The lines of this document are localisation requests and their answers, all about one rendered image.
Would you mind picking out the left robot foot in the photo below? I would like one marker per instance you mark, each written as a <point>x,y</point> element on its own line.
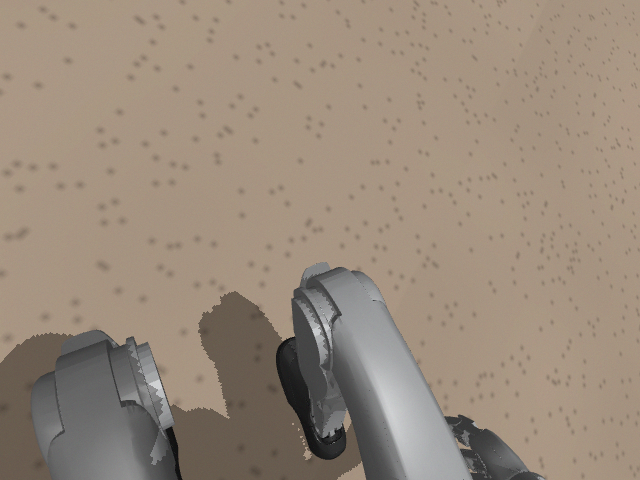
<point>174,446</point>

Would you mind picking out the right robot foot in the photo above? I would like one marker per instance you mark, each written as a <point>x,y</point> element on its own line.
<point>296,392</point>

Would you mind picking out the right robot hand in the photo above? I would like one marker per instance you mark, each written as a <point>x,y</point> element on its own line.
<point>489,456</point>

